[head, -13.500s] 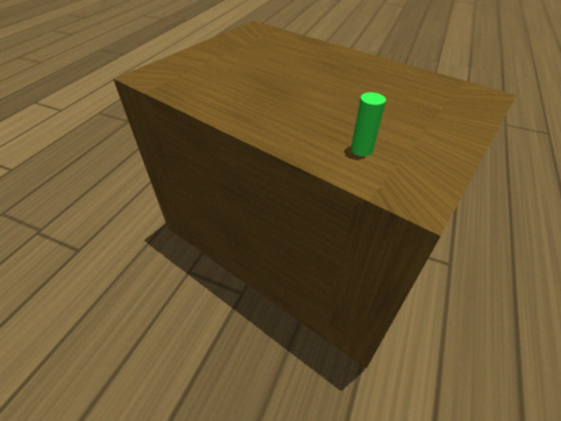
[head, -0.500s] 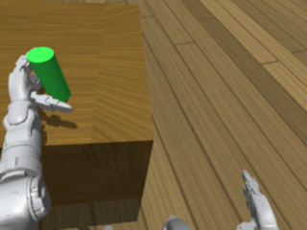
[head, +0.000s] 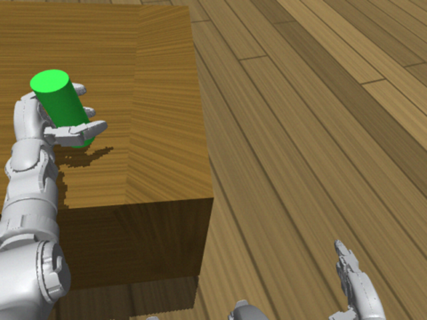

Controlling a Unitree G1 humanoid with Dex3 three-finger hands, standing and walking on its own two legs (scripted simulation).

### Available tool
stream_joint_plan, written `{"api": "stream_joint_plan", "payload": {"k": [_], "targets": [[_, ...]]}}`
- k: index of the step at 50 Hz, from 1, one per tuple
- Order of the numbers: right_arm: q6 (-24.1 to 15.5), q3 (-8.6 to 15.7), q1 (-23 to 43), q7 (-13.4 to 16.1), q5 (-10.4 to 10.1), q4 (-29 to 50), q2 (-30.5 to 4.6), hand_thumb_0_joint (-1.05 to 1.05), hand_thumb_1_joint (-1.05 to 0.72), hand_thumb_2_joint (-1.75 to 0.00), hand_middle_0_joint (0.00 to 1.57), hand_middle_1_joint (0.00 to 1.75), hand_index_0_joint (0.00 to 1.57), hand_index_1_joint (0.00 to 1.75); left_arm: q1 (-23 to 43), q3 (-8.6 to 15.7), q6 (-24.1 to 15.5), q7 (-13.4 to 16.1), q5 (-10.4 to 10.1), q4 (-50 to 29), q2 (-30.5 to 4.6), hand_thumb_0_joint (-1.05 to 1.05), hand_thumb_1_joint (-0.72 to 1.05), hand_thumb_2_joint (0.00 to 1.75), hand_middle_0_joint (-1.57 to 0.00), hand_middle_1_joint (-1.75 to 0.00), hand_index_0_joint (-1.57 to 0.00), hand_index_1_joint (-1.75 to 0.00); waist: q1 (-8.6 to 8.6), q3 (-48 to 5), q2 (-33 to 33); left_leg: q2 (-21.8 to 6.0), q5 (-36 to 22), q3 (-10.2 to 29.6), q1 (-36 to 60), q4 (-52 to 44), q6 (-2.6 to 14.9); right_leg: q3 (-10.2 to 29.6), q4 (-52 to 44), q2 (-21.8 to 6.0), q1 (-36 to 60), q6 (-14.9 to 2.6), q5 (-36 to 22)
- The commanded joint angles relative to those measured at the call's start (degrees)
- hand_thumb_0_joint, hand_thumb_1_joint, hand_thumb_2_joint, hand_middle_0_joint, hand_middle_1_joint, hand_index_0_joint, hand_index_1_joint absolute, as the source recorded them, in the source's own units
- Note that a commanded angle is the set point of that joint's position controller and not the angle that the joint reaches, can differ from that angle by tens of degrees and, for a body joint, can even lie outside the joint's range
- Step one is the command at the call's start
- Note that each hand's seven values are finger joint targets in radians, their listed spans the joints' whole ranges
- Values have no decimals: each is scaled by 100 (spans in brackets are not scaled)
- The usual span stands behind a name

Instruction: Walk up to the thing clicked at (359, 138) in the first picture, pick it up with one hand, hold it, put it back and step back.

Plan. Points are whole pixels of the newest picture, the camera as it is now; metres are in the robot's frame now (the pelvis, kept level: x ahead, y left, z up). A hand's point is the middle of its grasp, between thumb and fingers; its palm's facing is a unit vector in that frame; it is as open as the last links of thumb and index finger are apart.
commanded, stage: close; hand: left
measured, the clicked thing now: (67, 112) +0.50 +0.21 +0.11
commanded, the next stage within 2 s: settle in 0.04 s
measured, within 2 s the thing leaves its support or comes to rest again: leaves its support in 0.40 s
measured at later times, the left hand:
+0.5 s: hand (64, 119) +0.47 +0.21 +0.12, palm faces +0.16 -0.99 -0.02, open 7.3 cm
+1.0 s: hand (55, 100) +0.47 +0.21 +0.16, palm faces +0.15 -0.99 -0.01, open 7.3 cm
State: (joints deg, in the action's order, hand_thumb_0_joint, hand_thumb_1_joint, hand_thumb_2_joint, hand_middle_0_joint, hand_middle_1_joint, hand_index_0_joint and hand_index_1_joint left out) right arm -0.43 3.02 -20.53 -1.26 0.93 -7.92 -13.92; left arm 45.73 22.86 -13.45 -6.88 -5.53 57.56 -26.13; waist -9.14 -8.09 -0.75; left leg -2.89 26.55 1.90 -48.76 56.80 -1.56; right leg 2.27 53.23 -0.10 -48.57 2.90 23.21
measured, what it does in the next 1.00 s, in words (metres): stands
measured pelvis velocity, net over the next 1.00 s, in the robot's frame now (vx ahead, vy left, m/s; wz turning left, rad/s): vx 0.00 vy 0.00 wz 0.01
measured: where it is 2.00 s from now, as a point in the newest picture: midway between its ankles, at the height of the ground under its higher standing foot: outside the picture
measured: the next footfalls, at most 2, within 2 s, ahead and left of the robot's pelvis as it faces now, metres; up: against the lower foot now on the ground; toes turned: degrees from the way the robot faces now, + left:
none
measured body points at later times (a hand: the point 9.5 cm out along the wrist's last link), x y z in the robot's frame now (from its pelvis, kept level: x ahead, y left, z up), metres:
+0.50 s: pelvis +0.00 -0.01 +0.01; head +0.07 +0.01 +0.45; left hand +0.46 +0.26 +0.12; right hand +0.16 -0.27 -0.03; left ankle +0.00 +0.13 -0.68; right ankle +0.02 -0.15 -0.68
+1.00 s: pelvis +0.00 +0.00 +0.02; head +0.06 +0.01 +0.46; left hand +0.46 +0.26 +0.16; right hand +0.16 -0.27 -0.03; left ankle +0.00 +0.13 -0.68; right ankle +0.02 -0.15 -0.68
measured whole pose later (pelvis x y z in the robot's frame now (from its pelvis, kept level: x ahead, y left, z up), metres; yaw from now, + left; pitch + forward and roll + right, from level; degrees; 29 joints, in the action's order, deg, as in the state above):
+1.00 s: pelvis +0.00 +0.00 +0.02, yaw +1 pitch +13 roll -1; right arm -1.2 3.3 -17.9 1.2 -1.5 -17.2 -13.3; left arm 44.7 19.7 -5.8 -5.8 -7.0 51.1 -24.7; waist -6.1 -6.4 -0.9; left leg -2.4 24.2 1.5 -38.7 50.2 -1.6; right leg 2.4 47.6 -0.8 -38.9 2.8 21.4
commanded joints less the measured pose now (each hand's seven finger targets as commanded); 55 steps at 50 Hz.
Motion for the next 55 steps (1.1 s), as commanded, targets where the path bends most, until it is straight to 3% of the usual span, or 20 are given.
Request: {"api": "stream_joint_plan", "payload": {"k": [1, 3, 4, 6, 7, 8, 9, 10, 12, 14, 18, 21, 24, 26, 28, 29, 35, 46, 53, 55], "targets": [[-213, 573, -190, 83, -7, 799, -877, 0, 53, -4, 5, 5, 5, 5, 2208, 244, -406, 105, -63, -1657, -1497, 0, 11, 85, -123, -110, -125, -108, 151, -2824, -752, 85, -2742, -99, 1936, -566, 104, -373, -341, 122, 1410, -330, -2237], [-217, 542, 5, 73, -16, 903, -830, 0, 53, -4, 5, 5, 5, 5, 2154, 134, -396, 171, -75, -1793, -1256, 0, 17, 90, -126, -114, -127, -113, 195, -2608, -710, 97, -2509, -107, 1865, -614, 103, -365, -381, 127, 1341, -336, -2032], [-197, 634, 74, 91, -25, 860, -890, 0, 53, -4, 5, 5, 5, 5, 1897, 87, -343, 157, -66, -1324, -1144, 0, 21, 98, -129, -120, -130, -120, 105, -2358, -492, 102, -2315, -119, 1648, -614, 142, -352, -426, 129, 1298, -320, -1951], [-175, 563, 14, 89, -23, 786, -839, 0, 53, -5, 5, 5, 5, 5, 2155, 309, -422, 194, -40, -1952, -1559, 0, 27, 114, -136, -132, -137, -132, 194, -2580, -623, 132, -2236, -159, 1609, -596, 158, -305, -425, 96, 1481, -302, -1994], [-174, 543, 83, 98, -42, 906, -797, 0, 54, -5, 5, 5, 5, 5, 2208, 279, -435, 178, -62, -1993, -1508, 0, 31, 122, -140, -138, -141, -138, 180, -2527, -561, 145, -2106, -178, 1615, -640, 156, -302, -449, 92, 1530, -303, -1899], [-187, 397, 155, 87, -46, 928, -647, 0, 55, -5, 5, 5, 5, 5, 2172, 213, -428, 149, -71, -1882, -1377, 0, 39, 129, -134, -137, -133, -139, 193, -2438, -521, 157, -1990, -196, 1503, -644, 164, -292, -463, 89, 1563, -293, -1841], [-187, 457, 133, 111, -61, 965, -691, 0, 54, -5, 5, 5, 5, 5, 2240, 218, -434, 134, -99, -1954, -1388, 0, 45, 130, -134, -138, -134, -140, 138, -2526, -446, 142, -2010, -182, 1593, -675, 166, -308, -459, 99, 1614, -291, -1869], [-189, 455, 10, 129, -53, 821, -684, 0, 54, -5, 5, 5, 5, 5, 2103, -28, -393, 64, -132, -1615, -1026, 0, 49, 131, -133, -138, -133, -139, 51, -2437, -418, 123, -2079, -170, 1716, -655, 166, -312, -474, 107, 1443, -297, -1873], [-197, 585, 105, 177, -66, 853, -872, 0, 54, -5, 5, 5, 5, 5, 2354, -5, -398, 5, -141, -2056, -1329, 0, 58, 135, -134, -139, -133, -141, 118, -2688, -595, 134, -2224, -168, 1963, -655, 155, -300, -493, 92, 1485, -300, -1955], [-176, 290, 4, 174, -75, 824, -607, 0, 54, -5, 5, 5, 5, 5, 2504, -1, -359, -9, -110, -2245, -1458, 0, 57, 138, -136, -141, -135, -143, 187, -2866, -641, 170, -2221, -208, 1917, -651, 174, -255, -520, 59, 1777, -265, -2118], [-182, 585, 89, 268, -107, 695, -914, 0, 54, -5, 5, 5, 5, 5, 2519, 75, -219, 31, -314, -2218, -1415, 0, 40, 134, -137, -144, -137, -145, 195, -2790, -660, 148, -2227, -173, 2146, -756, 144, -296, -588, 77, 1683, -288, -1987], [-181, 512, 135, 306, -119, 601, -793, 0, 54, -5, 5, 5, 5, 5, 2937, 64, -198, 133, -185, -2637, -1644, 0, 37, 132, -136, -142, -136, -144, 200, -2850, -742, 182, -2153, -208, 2181, -782, 154, -251, -626, 53, 1807, -266, -2051], [-214, 511, 323, 343, -153, 604, -792, 0, 54, -5, 5, 5, 5, 5, 2604, -71, -87, 136, -263, -2178, -1270, 0, 38, 133, -136, -143, -136, -145, 167, -2431, -312, 183, -1982, -201, 2035, -889, 191, -269, -725, 70, 1856, -253, -1954], [-218, 352, 265, 328, -167, 437, -647, 0, 54, -5, 5, 5, 5, 5, 2767, -7, -69, 137, -250, -2281, -1436, 0, 39, 134, -136, -143, -136, -145, 247, -2403, -492, 202, -1987, -217, 2020, -942, 171, -266, -753, 56, 1920, -266, -1928], [-220, 546, 307, 347, -184, 416, -812, 0, 55, -5, 5, 5, 5, 5, 2779, -23, -7, 122, -228, -2221, -1471, 0, 38, 135, -137, -145, -137, -146, 237, -2326, -584, 192, -1943, -210, 2189, -1008, 147, -291, -802, 74, 1762, -285, -1793], [-228, 432, 216, 324, -178, 346, -701, 0, 55, -5, 5, 5, 5, 5, 2574, -195, 77, 84, -215, -1839, -1176, 0, 38, 135, -137, -145, -138, -146, 170, -2217, -482, 179, -1969, -198, 2141, -1035, 149, -312, -822, 78, 1769, -286, -1813], [-300, 482, 329, 284, -196, 234, -754, 0, 55, -5, 5, 5, 5, 5, 2831, -14, 178, 86, -277, -2157, -1395, 0, 38, 136, -138, -146, -138, -147, 271, -2488, -597, 142, -2523, -165, 2419, -1043, 112, -357, -803, 84, 1920, -298, -2154], [-359, 449, 304, 307, -221, 33, -746, 0, 55, -5, 5, 5, 5, 5, 3111, -52, 214, 124, -262, -2364, -1477, 0, 38, 137, -137, -145, -137, -147, 305, -2629, -593, 138, -2609, -162, 2684, -1156, 99, -359, -934, 76, 2062, -286, -2170], [-433, 415, 531, 338, -265, -204, -714, 0, 56, -5, 5, 5, 5, 5, 3018, -137, 381, 176, -274, -1963, -1263, 0, 40, 140, -137, -147, -138, -149, 307, -2075, -467, 166, -2061, -195, 2469, -1382, 97, -344, -1112, 76, 1935, -305, -1752], [-454, 473, 534, 347, -257, -197, -782, 0, 56, -5, 5, 5, 5, 5, 3203, -122, 387, 189, -245, -2160, -1415, 0, 40, 141, -137, -147, -137, -149, 280, -2335, -568, 169, -2166, -212, 2596, -1356, 108, -327, -1115, 61, 2061, -294, -1885]]}}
